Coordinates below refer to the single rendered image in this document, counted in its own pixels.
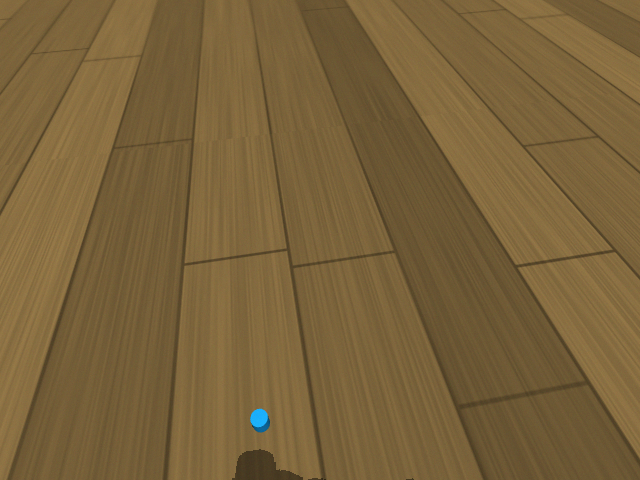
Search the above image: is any tin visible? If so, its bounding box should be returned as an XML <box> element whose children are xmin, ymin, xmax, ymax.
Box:
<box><xmin>250</xmin><ymin>409</ymin><xmax>270</xmax><ymax>432</ymax></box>

